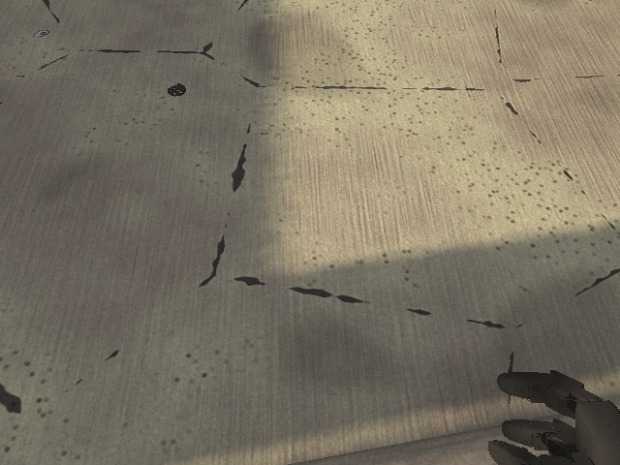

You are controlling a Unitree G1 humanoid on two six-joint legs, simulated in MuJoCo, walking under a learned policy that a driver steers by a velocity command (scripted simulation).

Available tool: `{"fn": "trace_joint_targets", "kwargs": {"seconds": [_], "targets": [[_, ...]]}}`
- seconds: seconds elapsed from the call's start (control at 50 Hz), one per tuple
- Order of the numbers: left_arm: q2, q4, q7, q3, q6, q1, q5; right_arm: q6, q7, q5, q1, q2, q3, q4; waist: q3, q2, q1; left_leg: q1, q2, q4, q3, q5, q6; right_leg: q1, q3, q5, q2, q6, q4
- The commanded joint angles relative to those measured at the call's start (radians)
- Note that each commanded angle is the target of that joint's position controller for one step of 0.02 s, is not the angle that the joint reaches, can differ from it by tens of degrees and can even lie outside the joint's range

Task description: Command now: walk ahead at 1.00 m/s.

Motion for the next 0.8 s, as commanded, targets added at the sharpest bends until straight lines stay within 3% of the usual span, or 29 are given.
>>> {"fn": "trace_joint_targets", "kwargs": {"seconds": [0.02, 0.04, 0.06, 0.08, 0.1, 0.12, 0.14, 0.16, 0.2, 0.26, 0.3, 0.32, 0.36, 0.38, 0.4, 0.44, 0.48, 0.52, 0.56, 0.58, 0.6, 0.62, 0.64, 0.66, 0.68, 0.7, 0.72, 0.76, 0.8], "targets": [[0.219, -0.042, 0.017, 0.046, 0.035, -0.053, 0.038, 0.012, -0.018, 0.02, 0.343, -0.232, -0.097, 0.011, -0.186, -0.155, -0.304, 0.538, -0.036, 0.109, 0.024, -0.129, 0.069, -0.204, -0.007, 1.282, -0.234, -0.085, 0.553], [0.059, -0.074, 0.005, 0.01, 0.022, 0.094, 0.033, 0.012, -0.026, -0.034, 0.517, -0.326, -0.119, 0.044, -0.418, 0.066, -0.247, 1.079, 0.231, 0.168, -0.41, -0.41, 0.223, -0.682, 0.003, 0.892, -0.11, -0.045, 1.028], [-0.011, -0.04, -0.014, -0.027, -0.015, 0.165, 0.004, 0.004, -0.01, -0.002, 0.59, -0.295, -0.119, 0.08, -0.638, 0.308, -0.226, 1.27, 0.346, -0.073, -0.878, -0.856, 0.305, -0.875, 0.122, 0.039, 0.042, -0.028, 1.279], [0.112, -0.07, -0.008, 0.012, -0.032, 0.016, -0.046, 0.008, -0.016, -0.005, 0.578, -0.203, -0.098, 0.106, -0.486, 0.264, -0.261, 1.188, 0.301, -0.18, -0.861, -0.861, 0.223, -0.998, 0.155, 0.052, -0.013, -0.067, 1.33], [0.145, -0.126, -0.002, 0.016, -0.044, -0.143, -0.064, 0.007, -0.023, -0.019, 0.511, -0.168, -0.087, 0.103, -0.301, 0.154, -0.251, 1.024, 0.275, -0.172, -0.679, -0.704, 0.184, -1.047, 0.141, 0.064, -0.053, -0.078, 1.315], [0.131, -0.157, 0.004, 0.012, -0.055, -0.239, -0.047, 0.001, -0.024, -0.04, 0.442, -0.165, -0.086, 0.106, -0.167, 0.021, -0.218, 0.82, 0.233, -0.194, -0.56, -0.524, 0.168, -1.036, 0.127, 0.103, -0.08, -0.08, 1.24], [0.124, -0.162, 0.007, 0.02, -0.05, -0.242, -0.027, -0.008, -0.02, -0.06, 0.38, -0.141, -0.08, 0.104, -0.119, 0.009, -0.153, 0.668, 0.195, -0.204, -0.459, -0.423, 0.156, -0.971, 0.135, 0.156, -0.125, -0.081, 1.154], [0.103, -0.156, 0.002, 0.021, -0.034, -0.206, -0.026, -0.011, -0.014, -0.068, 0.338, -0.094, -0.068, 0.103, -0.093, 0.026, -0.103, 0.568, 0.168, -0.228, -0.408, -0.411, 0.16, -0.915, 0.137, 0.185, -0.15, -0.081, 1.116], [0.078, -0.152, 0.001, 0.019, -0.003, -0.189, -0.025, -0.015, -0.01, -0.042, 0.31, -0.064, -0.06, 0.114, -0.028, 0.05, -0.058, 0.444, 0.153, -0.293, -0.343, -0.43, 0.182, -0.896, 0.125, 0.181, -0.184, -0.071, 1.018], [0.088, -0.199, 0.009, 0.015, 0.002, -0.342, -0.004, -0.023, -0.031, -0.027, 0.341, -0.137, -0.078, 0.141, 0.099, 0.024, -0.074, 0.357, 0.149, -0.388, -0.264, -0.368, 0.184, -0.978, 0.104, 0.368, -0.215, -0.035, 0.763], [0.065, -0.215, -0.01, 0.008, -0.014, -0.429, 0.01, -0.024, -0.047, -0.025, 0.38, -0.158, -0.088, 0.155, 0.094, 0.028, -0.11, 0.315, 0.079, -0.395, -0.135, -0.24, 0.165, -0.878, 0.038, 0.6, -0.171, -0.015, 0.602], [0.069, -0.201, -0.023, 0.014, -0.022, -0.412, 0.007, -0.03, -0.051, -0.031, 0.411, -0.174, -0.092, 0.167, 0.069, 0.02, -0.11, 0.342, 0.097, -0.367, -0.117, -0.181, 0.159, -0.852, 0.046, 0.707, -0.169, -0.017, 0.622], [0.126, -0.23, -0.054, 0.039, -0.046, -0.496, -0.015, -0.024, -0.069, -0.015, 0.547, -0.131, -0.078, 0.196, 0.076, -0.02, -0.141, 0.541, 0.116, -0.279, -0.153, -0.212, 0.145, -1.036, 0.087, 0.806, -0.174, -0.046, 0.526], [0.117, -0.257, -0.067, 0.033, -0.061, -0.579, 0.001, -0.016, -0.083, 0.003, 0.577, -0.117, -0.075, 0.208, 0.107, -0.013, -0.155, 0.556, 0.114, -0.244, -0.166, -0.258, 0.128, -1.046, 0.101, 0.889, -0.18, -0.052, 0.434], [0.094, -0.27, -0.079, 0.028, -0.065, -0.629, 0.008, -0.001, -0.09, -0.004, 0.611, -0.113, -0.072, 0.207, 0.116, -0.051, -0.183, 0.514, 0.1, -0.222, -0.154, -0.316, 0.123, -0.994, 0.06, 0.961, -0.142, -0.048, 0.393], [0.075, -0.291, -0.102, 0.023, -0.075, -0.692, 0.012, 0.022, -0.097, -0.013, 0.636, -0.128, -0.077, 0.202, 0.111, -0.043, -0.206, 0.496, 0.103, -0.136, -0.181, -0.372, 0.115, -0.928, 0.067, 0.983, -0.109, -0.042, 0.379], [0.077, -0.307, -0.107, 0.019, -0.07, -0.718, -0.004, 0.038, -0.103, -0.006, 0.661, -0.127, -0.081, 0.202, 0.145, -0.008, -0.209, 0.564, 0.118, -0.077, -0.228, -0.354, 0.109, -0.952, 0.092, 0.879, -0.108, -0.03, 0.334], [0.1, -0.314, -0.091, 0.022, -0.079, -0.726, -0.019, 0.053, -0.11, 0.008, 0.671, -0.116, -0.087, 0.216, 0.171, 0.015, -0.206, 0.649, 0.117, 0.002, -0.247, -0.282, 0.081, -0.936, 0.103, 0.831, -0.112, -0.005, 0.253], [0.158, -0.274, -0.068, 0.049, -0.08, -0.565, -0.027, 0.071, -0.111, -0.003, 0.646, -0.133, -0.095, 0.216, 0.06, 0.067, -0.133, 0.756, 0.086, 0.214, -0.269, -0.086, 0.058, -0.775, 0.113, 0.833, -0.134, 0.014, 0.218], [0.209, -0.231, -0.058, 0.073, -0.077, -0.402, -0.032, 0.076, -0.106, -0.018, 0.605, -0.159, -0.101, 0.209, -0.036, 0.102, -0.056, 0.746, 0.069, 0.4, -0.288, 0.035, 0.046, -0.6, 0.104, 0.804, -0.136, 0.013, 0.245], [0.236, -0.169, -0.046, 0.09, -0.064, -0.164, -0.044, 0.075, -0.094, -0.03, 0.532, -0.192, -0.107, 0.208, -0.131, 0.096, 0.086, 0.588, 0.05, 0.672, -0.253, 0.081, 0.007, -0.295, 0.065, 0.785, -0.148, 0.018, 0.261], [0.21, -0.121, -0.047, 0.07, -0.055, -0.004, -0.008, 0.055, -0.082, -0.027, 0.559, -0.065, -0.083, 0.219, -0.249, -0.065, 0.124, 0.174, -0.052, 1.08, -0.263, -0.557, -0.03, 0.16, 0.157, 0.763, -0.244, -0.018, 0.459], [0.266, -0.117, -0.044, 0.062, -0.046, -0.018, 0.043, 0.022, -0.073, -0.026, 0.794, 0.06, -0.045, 0.21, -0.373, -0.511, -0.027, -0.162, -0.045, 1.401, -0.318, -0.892, -0.024, 0.422, 0.226, 1.35, -0.337, 0.009, 0.791], [0.356, -0.092, -0.055, 0.105, -0.037, 0.07, 0.045, -0.013, -0.078, 0.042, 0.79, 0.0, -0.037, 0.151, -0.588, -0.657, 0.016, -0.225, -0.059, 1.464, -0.312, -0.773, -0.052, 0.488, 0.559, 1.031, -0.467, -0.127, 0.534], [0.313, -0.06, -0.053, 0.113, -0.034, 0.045, 0.037, -0.013, -0.097, 0.07, 0.64, -0.024, -0.04, 0.104, -0.541, -0.337, 0.02, -0.286, -0.006, 1.403, -0.226, -0.662, -0.072, 0.343, 0.719, 0.453, -0.517, -0.221, 0.295], [0.225, -0.07, -0.05, 0.09, -0.045, -0.083, 0.034, 0.008, -0.122, 0.054, 0.48, -0.052, -0.046, 0.081, -0.326, -0.096, 0.017, -0.311, 0.023, 1.377, -0.155, -0.609, -0.084, 0.121, 0.666, 0.395, -0.494, -0.217, 0.198], [0.143, -0.075, -0.049, 0.06, -0.052, -0.159, 0.042, 0.038, -0.126, 0.029, 0.439, -0.062, -0.051, 0.071, -0.203, 0.066, -0.015, -0.28, 0.082, 1.365, -0.135, -0.541, -0.065, -0.078, 0.547, 0.469, -0.492, -0.209, 0.214], [0.042, -0.026, -0.044, 0.035, -0.059, -0.257, 0.03, 0.074, -0.095, 0.012, 0.417, -0.029, -0.069, 0.053, -0.038, -0.063, -0.102, -0.204, 0.17, 1.194, -0.162, -0.454, -0.011, -0.374, 0.32, 0.626, -0.433, -0.143, 0.259], [0.041, -0.031, -0.026, 0.027, -0.048, -0.382, 0.024, 0.093, -0.07, 0.029, 0.339, 0.001, -0.072, -0.007, 0.096, -0.142, -0.156, -0.054, 0.195, 0.846, -0.148, -0.37, -0.013, -0.641, 0.04, 0.54, -0.317, -0.058, 0.099]]}}
Next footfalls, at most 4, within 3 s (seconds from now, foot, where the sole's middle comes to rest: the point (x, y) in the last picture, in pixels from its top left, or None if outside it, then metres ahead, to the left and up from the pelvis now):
0.02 left None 0.27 0.12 -0.74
0.62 right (406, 357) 0.79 -0.15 -0.88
1.02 left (287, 248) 1.11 0.19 -0.88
1.50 right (301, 180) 1.39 0.18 -0.88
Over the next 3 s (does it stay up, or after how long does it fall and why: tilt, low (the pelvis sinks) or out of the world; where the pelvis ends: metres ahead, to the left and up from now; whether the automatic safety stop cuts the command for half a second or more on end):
stays up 1.49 0.32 -0.10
